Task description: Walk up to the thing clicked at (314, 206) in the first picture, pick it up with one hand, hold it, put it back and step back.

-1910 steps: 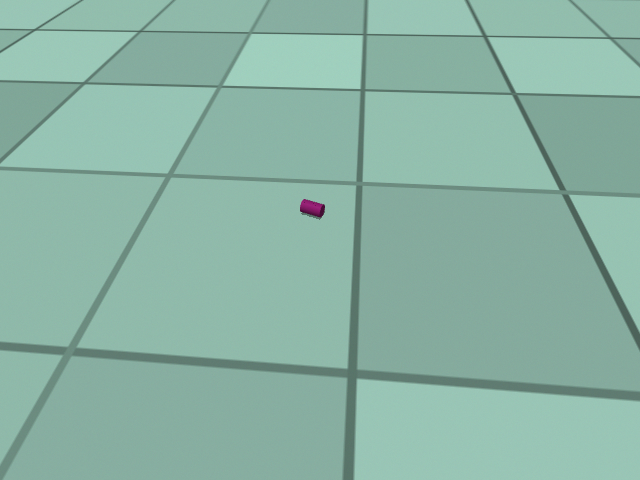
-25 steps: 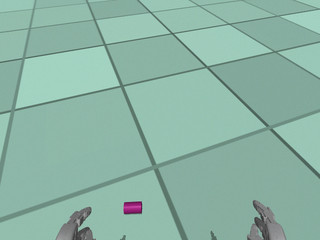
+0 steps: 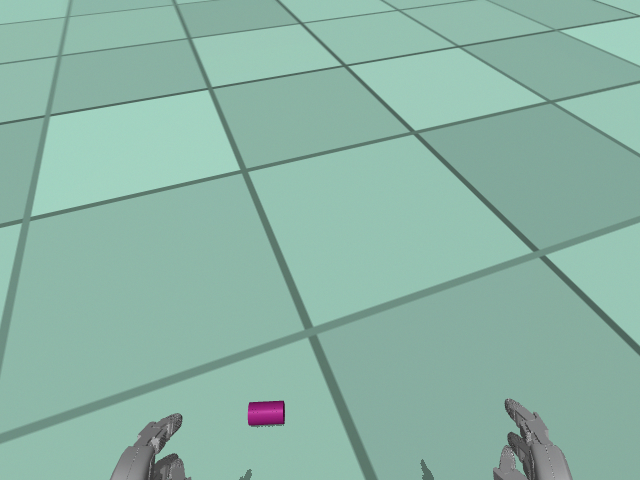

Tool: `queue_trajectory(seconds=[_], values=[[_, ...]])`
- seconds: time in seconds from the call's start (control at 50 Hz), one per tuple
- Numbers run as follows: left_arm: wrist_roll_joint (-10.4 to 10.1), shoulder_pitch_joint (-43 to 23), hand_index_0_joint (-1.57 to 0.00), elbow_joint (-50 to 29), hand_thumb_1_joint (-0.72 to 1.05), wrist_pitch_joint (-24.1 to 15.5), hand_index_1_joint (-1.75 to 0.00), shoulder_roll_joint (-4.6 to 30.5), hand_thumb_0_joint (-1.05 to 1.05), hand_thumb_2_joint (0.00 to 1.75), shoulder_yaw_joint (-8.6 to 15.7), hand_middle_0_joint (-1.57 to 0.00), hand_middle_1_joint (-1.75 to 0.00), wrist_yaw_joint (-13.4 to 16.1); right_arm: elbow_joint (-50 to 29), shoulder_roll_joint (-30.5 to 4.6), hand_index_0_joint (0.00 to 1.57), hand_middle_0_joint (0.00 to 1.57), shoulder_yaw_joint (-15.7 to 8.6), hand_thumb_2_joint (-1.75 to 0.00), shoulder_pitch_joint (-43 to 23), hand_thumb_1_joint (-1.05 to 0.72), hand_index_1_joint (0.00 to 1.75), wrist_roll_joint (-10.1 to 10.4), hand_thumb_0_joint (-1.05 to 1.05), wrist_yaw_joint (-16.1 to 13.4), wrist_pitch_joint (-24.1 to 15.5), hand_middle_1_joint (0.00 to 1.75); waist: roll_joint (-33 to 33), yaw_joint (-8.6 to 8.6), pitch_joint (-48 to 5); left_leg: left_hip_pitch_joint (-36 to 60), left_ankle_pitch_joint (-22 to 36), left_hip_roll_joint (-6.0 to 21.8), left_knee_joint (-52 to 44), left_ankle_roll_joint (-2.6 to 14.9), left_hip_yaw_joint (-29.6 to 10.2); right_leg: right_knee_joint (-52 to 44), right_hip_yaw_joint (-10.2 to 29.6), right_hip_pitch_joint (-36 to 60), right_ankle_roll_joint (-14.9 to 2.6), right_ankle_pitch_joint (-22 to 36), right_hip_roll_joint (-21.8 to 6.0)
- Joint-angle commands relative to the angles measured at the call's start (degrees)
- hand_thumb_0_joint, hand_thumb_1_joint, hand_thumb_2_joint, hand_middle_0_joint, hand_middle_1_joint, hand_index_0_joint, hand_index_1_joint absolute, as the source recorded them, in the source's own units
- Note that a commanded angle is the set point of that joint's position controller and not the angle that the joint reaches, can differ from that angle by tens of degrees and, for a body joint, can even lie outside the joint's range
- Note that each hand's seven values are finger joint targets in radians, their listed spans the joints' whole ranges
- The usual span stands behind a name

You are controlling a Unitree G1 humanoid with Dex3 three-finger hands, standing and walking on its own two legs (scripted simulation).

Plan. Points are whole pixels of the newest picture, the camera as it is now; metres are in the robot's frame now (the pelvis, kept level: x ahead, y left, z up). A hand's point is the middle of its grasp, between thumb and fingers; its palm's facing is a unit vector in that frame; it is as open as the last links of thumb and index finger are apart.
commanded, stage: stand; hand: left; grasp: from above
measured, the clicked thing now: (266, 412) +0.47 +0.18 -0.69
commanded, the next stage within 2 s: none
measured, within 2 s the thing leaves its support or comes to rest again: neither
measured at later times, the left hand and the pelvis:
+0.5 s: hand out of the picture +0.08 +0.24 -0.10, palm faces +0.04 -0.95 -0.32, open 7.4 cm; pelvis +0.00 +0.01 +0.05, yaw +0 degrees
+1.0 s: hand out of the picture +0.02 +0.25 -0.10, palm faces +0.04 -0.94 -0.35, open 7.4 cm; pelvis -0.02 +0.01 +0.06, yaw +0 degrees
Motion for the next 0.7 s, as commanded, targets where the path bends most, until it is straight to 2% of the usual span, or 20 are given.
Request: queue_trajectory(seconds=[0.0, 0.02, 0.04, 0.06, 0.08, 0.1, 0.12, 0.14, 0.18, 0.24, 0.28, 0.34, 0.4, 0.46, 0.52, 0.56, 0.58, 0.62, 0.66, 0.68], values=[[-0.23, -1.55, -0.2, -11.25, 0.9, -2.92, -0.3, 5.74, 0.0, 0.9, 4.1, -0.2, -0.3, 0.21, -9.54, -7.04, 0.2, 0.2, -2.98, -0.9, -4.5, -0.9, 0.3, -0.29, 0.0, -0.98, -3.42, 0.3, 0.52, 0.37, -4.08, 3.24, 10.17, 0.33, -10.47, 0.14, -1.64, -8.24, 0.38, 3.97, -0.13, 7.96, 0.39], [-0.22, -1.22, -0.2, -11.17, 0.9, -2.79, -0.3, 6.08, 0.0, 0.9, 4.13, -0.2, -0.3, 0.28, -9.56, -7.14, 0.2, 0.2, -3.02, -0.9, -4.44, -0.9, 0.3, -0.16, 0.0, -1.02, -3.24, 0.3, -0.27, 0.33, -3.79, 3.0, 10.52, 0.25, -10.14, 0.31, -1.38, -8.51, 0.44, 4.09, -0.11, 8.3, 0.36], [6.91, -17.73, -0.2, 8.93, 0.9, -14.36, -0.3, 9.77, 0.0, 0.9, 4.11, -0.2, -0.3, 1.9, 4.83, -13.24, 0.2, 0.2, -5.72, -0.9, -8.84, -0.9, 0.3, -7.54, 0.0, 2.4, 3.03, 0.3, -2.22, 4.7, 8.95, 6.63, 21.7, 3.38, -15.7, 2.39, -4.65, -10.32, 6.5, 12.67, -2.03, 9.69, -4.31], [7.32, -12.96, -0.2, 18.69, 0.9, -18.1, -0.3, 10.7, 0.0, 0.9, 5.0, -0.2, -0.3, 1.57, 5.96, -13.37, 0.2, 0.2, -6.54, -0.9, -8.53, -0.9, 0.3, -7.44, 0.0, 3.9, 5.49, 0.3, -5.21, 4.33, 3.93, 9.32, 21.97, 2.34, -14.89, 2.75, -2.51, -12.72, 9.29, 15.01, -3.82, 10.01, -5.2], [7.57, -13.17, -0.2, 21.02, 0.9, -19.98, -0.3, 11.17, 0.0, 0.9, 4.98, -0.2, -0.3, 1.32, 5.69, -13.0, 0.2, 0.2, -6.17, -0.9, -7.72, -0.9, 0.3, -7.63, 0.0, 4.77, 6.56, 0.3, -7.19, 3.35, 2.8, 12.0, 22.24, 2.07, -14.75, 2.74, -1.94, -13.49, 11.01, 14.25, -4.73, 10.99, -6.11], [7.38, -14.82, -0.2, 22.66, 0.9, -20.98, -0.3, 10.55, 0.0, 0.9, 4.31, -0.2, -0.3, 0.87, 5.83, -12.8, 0.2, 0.2, -5.84, -0.9, -6.18, -0.9, 0.3, -8.11, 0.0, 5.43, 7.17, 0.3, -3.33, 2.21, 3.67, 11.7, 19.99, 2.24, -16.64, 2.61, -3.41, -13.82, 10.42, 13.96, -3.9, 10.95, -5.25], [7.15, -14.69, -0.2, 25.17, 0.9, -21.88, -0.3, 10.61, 0.0, 0.9, 3.92, -0.2, -0.3, 0.62, 6.95, -12.14, 0.2, 0.2, -5.55, -0.9, -7.31, -0.9, 0.3, -6.87, 0.0, 6.39, 7.47, 0.3, -1.58, 3.59, 3.17, 13.65, 18.73, 2.09, -18.22, 2.79, -3.94, -13.65, 9.84, 16.65, -3.53, 12.51, -5.45], [6.74, -15.64, -0.2, 27.23, 0.9, -22.45, -0.3, 11.22, 0.0, 0.9, 3.96, -0.2, -0.3, 0.49, 7.69, -11.58, 0.2, 0.2, -5.66, -0.9, -7.24, -0.9, 0.3, -5.32, 0.0, 7.32, 7.59, 0.3, -1.15, 3.75, 1.94, 15.1, 17.82, 2.28, -19.13, 3.04, -3.7, -13.92, 9.19, 18.65, -2.75, 13.58, -6.02], [6.16, -16.54, -0.2, 32.15, 0.9, -22.94, -0.3, 11.16, 0.0, 0.9, 4.42, -0.2, -0.3, 0.53, 9.2, -11.52, 0.2, 0.2, -5.94, -0.9, -9.04, -0.9, 0.3, -4.36, 0.0, 8.13, 8.1, 0.3, -4.3, 4.3, 1.79, 17.57, 18.89, 1.89, -19.6, 2.56, -3.09, -16.37, 10.09, 18.34, -2.82, 14.2, -6.52], [5.77, -18.49, -0.2, 38.78, 0.9, -24.1, -0.3, 10.93, 0.0, 0.9, 4.16, -0.2, -0.3, 0.71, 12.61, -11.35, 0.2, 0.2, -6.31, -0.9, -9.38, -0.9, 0.3, -4.24, 0.0, 8.59, 9.05, 0.3, -3.78, 3.92, 2.13, 21.02, 18.15, 2.19, -21.79, 2.33, -3.64, -19.68, 9.96, 19.78, -1.79, 14.43, -7.19], [5.84, -19.19, -0.2, 42.48, 0.9, -24.82, -0.3, 10.86, 0.0, 0.9, 4.18, -0.2, -0.3, 0.81, 14.25, -11.39, 0.2, 0.2, -6.28, -0.9, -9.59, -0.9, 0.3, -4.3, 0.0, 8.67, 9.56, 0.3, -2.35, 3.7, 3.43, 22.22, 20.64, 2.67, -23.93, 2.29, -4.47, -20.69, 9.04, 21.18, -1.31, 17.04, -6.75], [5.62, -20.14, -0.2, 47.34, 0.9, -25.25, -0.3, 10.72, 0.0, 0.9, 4.03, -0.2, -0.3, 0.91, 16.73, -11.84, 0.2, 0.2, -6.33, -0.9, -9.87, -0.9, 0.3, -4.18, 0.0, 8.49, 10.35, 0.3, -2.18, 3.72, 7.38, 21.96, 18.61, 3.15, -27.78, 2.21, -5.42, -24.01, 8.8, 22.4, -1.24, 15.21, -6.58], [5.27, -20.02, -0.2, 51.91, 0.9, -25.54, -0.3, 11.2, 0.0, 0.9, 3.95, -0.2, -0.3, 0.99, 19.37, -11.99, 0.2, 0.2, -6.17, -0.9, -8.89, -0.9, 0.3, -3.84, 0.0, 8.2, 10.73, 0.3, -2.25, 3.22, 7.91, 25.27, 22.29, 3.86, -31.08, 1.84, -5.95, -26.18, 8.49, 24.95, -1.14, 18.38, -6.67], [4.95, -20.26, -0.2, 55.81, 0.9, -25.57, -0.3, 11.2, 0.0, 0.9, 3.79, -0.2, -0.3, 1.12, 21.53, -12.79, 0.2, 0.2, -6.23, -0.9, -9.62, -0.9, 0.3, -3.58, 0.0, 7.95, 11.19, 0.3, -0.76, 3.41, 9.62, 25.79, 20.5, 4.33, -34.4, 1.72, -6.48, -28.84, 7.94, 26.98, -0.61, 17.08, -6.53], [4.76, -20.4, -0.2, 58.92, 0.9, -25.53, -0.3, 11.42, 0.0, 0.9, 3.7, -0.2, -0.3, 1.06, 23.65, -13.37, 0.2, 0.2, -6.11, -0.9, -9.16, -0.9, 0.3, -3.28, 0.0, 7.75, 11.27, 0.3, -0.26, 3.42, 9.85, 27.25, 22.45, 5.25, -37.94, 1.31, -7.26, -30.09, 7.5, 29.75, -0.21, 18.15, -6.42], [4.78, -19.63, -0.2, 61.17, 0.9, -25.5, -0.3, 11.54, 0.0, 0.9, 3.45, -0.2, -0.3, 1.05, 24.7, -13.69, 0.2, 0.2, -6.16, -0.9, -10.52, -0.9, 0.3, -3.1, 0.0, 7.76, 11.34, 0.3, -0.7, 3.96, 11.06, 28.65, 20.77, 4.93, -38.73, 1.19, -6.91, -32.09, 7.52, 29.22, -0.07, 17.02, -6.58], [4.88, -20.49, -0.2, 61.87, 0.9, -25.45, -0.3, 11.89, 0.0, 0.9, 3.53, -0.2, -0.3, 1.06, 25.15, -13.86, 0.2, 0.2, -6.23, -0.9, -10.28, -0.9, 0.3, -3.14, 0.0, 7.69, 11.49, 0.3, -0.56, 3.5, 11.47, 27.82, 17.98, 5.01, -39.98, 1.18, -7.04, -32.44, 7.43, 29.71, 0.08, 16.23, -6.5], [4.81, -20.74, -0.2, 63.36, 0.9, -25.35, -0.3, 12.05, 0.0, 0.9, 3.43, -0.2, -0.3, 0.99, 26.26, -14.07, 0.2, 0.2, -6.13, -0.9, -9.94, -0.9, 0.3, -2.98, 0.0, 7.7, 11.62, 0.3, -0.71, 3.4, 11.98, 27.88, 16.81, 5.41, -41.77, 1.05, -7.47, -32.98, 7.42, 30.7, 0.08, 16.72, -6.73], [4.84, -20.25, -0.2, 64.79, 0.9, -25.32, -0.3, 12.38, 0.0, 0.9, 3.39, -0.2, -0.3, 0.9, 27.05, -14.15, 0.2, 0.2, -6.16, -0.9, -10.5, -0.9, 0.3, -3.02, 0.0, 7.78, 11.83, 0.3, -0.91, 3.76, 13.25, 27.31, 12.85, 5.29, -43.1, 1.04, -7.67, -33.82, 7.4, 30.48, 0.25, 14.97, -6.65], [4.96, -20.45, -0.2, 65.42, 0.9, -25.36, -0.3, 12.29, 0.0, 0.9, 3.32, -0.2, -0.3, 0.89, 27.3, -14.23, 0.2, 0.2, -6.19, -0.9, -10.86, -0.9, 0.3, -2.97, 0.0, 7.85, 11.88, 0.3, -1.59, 3.76, 13.44, 27.52, 13.12, 5.08, -42.94, 1.05, -7.45, -34.58, 7.7, 30.47, 0.19, 14.53, -6.82]])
